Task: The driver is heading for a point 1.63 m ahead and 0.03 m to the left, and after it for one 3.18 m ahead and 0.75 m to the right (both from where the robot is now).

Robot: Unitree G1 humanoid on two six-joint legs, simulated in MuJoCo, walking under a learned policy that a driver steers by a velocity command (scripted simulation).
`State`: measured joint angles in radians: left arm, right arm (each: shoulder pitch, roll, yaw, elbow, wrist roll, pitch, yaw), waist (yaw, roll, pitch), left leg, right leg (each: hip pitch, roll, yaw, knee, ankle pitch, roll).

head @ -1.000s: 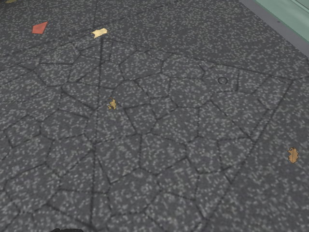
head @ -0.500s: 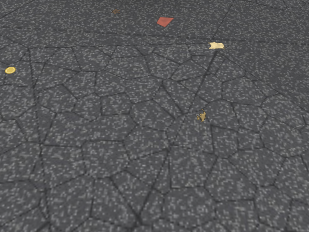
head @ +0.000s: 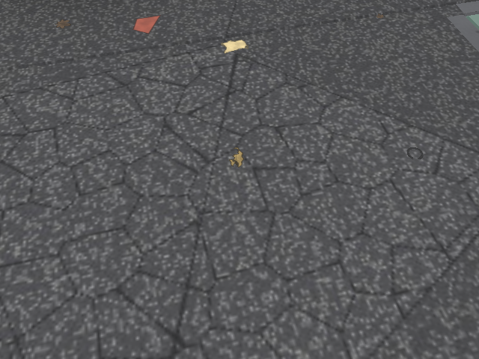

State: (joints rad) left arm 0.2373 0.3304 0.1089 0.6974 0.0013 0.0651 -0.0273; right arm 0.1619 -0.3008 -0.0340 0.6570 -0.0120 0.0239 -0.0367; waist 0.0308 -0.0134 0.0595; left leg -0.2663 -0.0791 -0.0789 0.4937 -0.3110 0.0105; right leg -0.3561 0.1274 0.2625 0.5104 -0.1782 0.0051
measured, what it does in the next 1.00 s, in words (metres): walks ahead: right foot, then left foot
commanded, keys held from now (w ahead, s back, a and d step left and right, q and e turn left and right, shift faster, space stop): e+shift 0.06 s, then w+e+shift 0.06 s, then w+shift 0.26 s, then w+q+shift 0.62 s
